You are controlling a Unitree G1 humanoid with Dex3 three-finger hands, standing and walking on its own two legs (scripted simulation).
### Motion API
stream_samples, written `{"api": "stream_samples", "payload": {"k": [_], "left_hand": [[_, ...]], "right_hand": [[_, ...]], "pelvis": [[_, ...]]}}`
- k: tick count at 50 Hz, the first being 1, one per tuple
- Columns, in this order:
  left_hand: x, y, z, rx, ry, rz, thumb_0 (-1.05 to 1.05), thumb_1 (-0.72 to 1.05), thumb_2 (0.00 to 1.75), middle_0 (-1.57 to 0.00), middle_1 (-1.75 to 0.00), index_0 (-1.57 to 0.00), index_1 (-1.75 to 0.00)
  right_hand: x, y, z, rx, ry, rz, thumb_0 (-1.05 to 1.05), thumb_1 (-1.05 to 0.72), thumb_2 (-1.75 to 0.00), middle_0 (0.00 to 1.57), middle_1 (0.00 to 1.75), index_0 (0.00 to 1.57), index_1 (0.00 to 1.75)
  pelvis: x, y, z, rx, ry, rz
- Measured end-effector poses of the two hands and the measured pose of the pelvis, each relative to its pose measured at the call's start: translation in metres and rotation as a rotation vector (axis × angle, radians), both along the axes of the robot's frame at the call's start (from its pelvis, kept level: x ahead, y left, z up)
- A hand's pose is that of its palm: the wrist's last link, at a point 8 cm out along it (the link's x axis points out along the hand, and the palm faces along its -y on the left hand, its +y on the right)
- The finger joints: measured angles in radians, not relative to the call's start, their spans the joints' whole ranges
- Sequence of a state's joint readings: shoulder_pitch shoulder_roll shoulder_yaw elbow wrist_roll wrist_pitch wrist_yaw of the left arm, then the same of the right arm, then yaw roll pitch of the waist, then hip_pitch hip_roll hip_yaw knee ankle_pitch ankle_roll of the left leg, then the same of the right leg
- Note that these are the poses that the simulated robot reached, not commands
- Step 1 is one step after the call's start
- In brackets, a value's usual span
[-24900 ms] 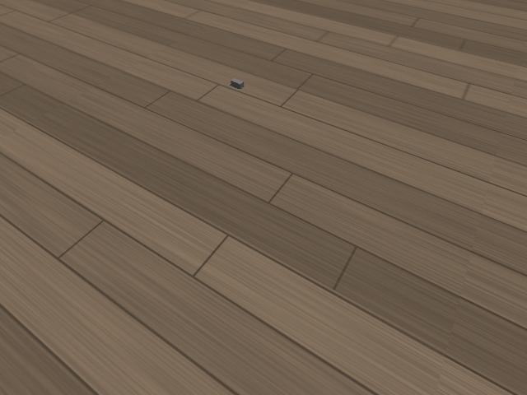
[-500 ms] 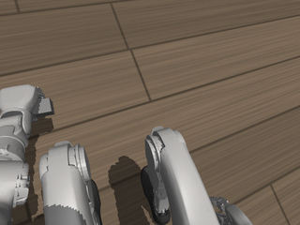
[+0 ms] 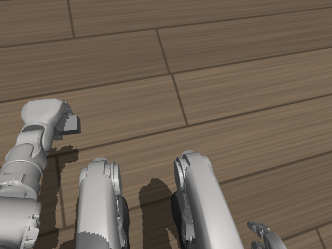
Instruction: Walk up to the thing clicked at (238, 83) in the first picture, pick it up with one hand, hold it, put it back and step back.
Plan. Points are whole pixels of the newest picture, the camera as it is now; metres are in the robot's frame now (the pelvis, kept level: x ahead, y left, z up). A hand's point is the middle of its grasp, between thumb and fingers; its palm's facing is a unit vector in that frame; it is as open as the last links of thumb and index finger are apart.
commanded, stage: lift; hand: left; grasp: from above
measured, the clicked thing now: (62, 126) +0.43 +0.25 -0.16
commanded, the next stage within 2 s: hold in 1.26 s
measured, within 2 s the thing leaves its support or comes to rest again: neither
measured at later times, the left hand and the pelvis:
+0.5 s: hand out of the picture +0.35 +0.27 +0.07, palm faces -0.42 -0.10 -0.90, open 7.1 cm; pelvis +0.01 +0.01 +0.16, yaw +3 degrees
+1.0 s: hand out of the picture +0.36 +0.26 +0.22, palm faces -0.43 -0.10 -0.90, open 7.1 cm; pelvis +0.05 +0.01 +0.31, yaw +4 degrees
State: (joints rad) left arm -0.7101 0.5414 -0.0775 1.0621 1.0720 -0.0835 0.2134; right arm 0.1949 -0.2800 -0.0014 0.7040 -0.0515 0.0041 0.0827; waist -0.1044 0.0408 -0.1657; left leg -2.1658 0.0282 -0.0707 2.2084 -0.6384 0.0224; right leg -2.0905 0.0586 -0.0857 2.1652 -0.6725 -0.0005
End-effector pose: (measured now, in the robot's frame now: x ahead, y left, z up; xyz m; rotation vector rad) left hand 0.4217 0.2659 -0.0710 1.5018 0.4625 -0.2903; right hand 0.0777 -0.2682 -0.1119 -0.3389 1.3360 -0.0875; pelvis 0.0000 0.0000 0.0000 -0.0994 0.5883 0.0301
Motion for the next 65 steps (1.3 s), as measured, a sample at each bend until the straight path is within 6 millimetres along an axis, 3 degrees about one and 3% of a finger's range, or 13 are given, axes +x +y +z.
{"api": "stream_samples", "payload": {"k": [9,18,28,36,49,65], "left_hand": [[-0.023,0.002,0.063,-0.015,-0.042,-0.009,0.00,0.42,0.09,-1.04,-0.09,-1.05,-0.08],[-0.044,0.004,0.140,-0.021,-0.066,0.026,0.00,0.41,0.11,-1.05,-0.08,-1.05,-0.08],[-0.069,0.003,0.227,-0.024,-0.046,0.048,0.00,0.39,0.12,-1.07,-0.06,-1.07,-0.08],[-0.069,0.006,0.288,-0.011,-0.041,0.061,0.00,0.38,0.13,-1.08,-0.05,-1.07,-0.08],[-0.055,-0.001,0.349,-0.026,-0.028,0.045,0.00,0.37,0.14,-1.09,-0.05,-1.07,-0.08],[-0.041,0.002,0.398,-0.025,-0.019,0.060,-0.01,0.38,0.12,-1.10,-0.01,-1.09,-0.04]], "right_hand": [[0.029,0.005,0.042,0.000,-0.083,-0.011,0.00,-0.91,-0.90,0.20,0.30,0.20,0.30],[0.054,0.013,0.108,-0.002,-0.189,-0.036,0.00,-0.91,-0.90,0.20,0.30,0.20,0.30],[0.065,0.023,0.190,0.010,-0.248,-0.078,0.00,-0.91,-0.90,0.20,0.30,0.20,0.30],[0.067,0.025,0.245,0.012,-0.272,-0.101,0.00,-0.91,-0.90,0.20,0.30,0.20,0.30],[0.072,0.024,0.307,0.005,-0.276,-0.124,0.00,-0.91,-0.90,0.20,0.30,0.20,0.30],[0.096,0.030,0.344,0.042,-0.286,-0.129,0.00,-0.90,-0.90,0.20,0.30,0.20,0.30]], "pelvis": [[0.001,0.001,0.045,0.009,-0.016,0.016],[0.003,0.003,0.106,0.020,-0.072,0.032],[0.014,0.006,0.187,0.039,-0.162,0.047],[0.028,0.008,0.242,0.053,-0.234,0.054],[0.053,0.013,0.303,0.071,-0.320,0.046],[0.078,0.016,0.345,0.088,-0.391,0.041]]}}
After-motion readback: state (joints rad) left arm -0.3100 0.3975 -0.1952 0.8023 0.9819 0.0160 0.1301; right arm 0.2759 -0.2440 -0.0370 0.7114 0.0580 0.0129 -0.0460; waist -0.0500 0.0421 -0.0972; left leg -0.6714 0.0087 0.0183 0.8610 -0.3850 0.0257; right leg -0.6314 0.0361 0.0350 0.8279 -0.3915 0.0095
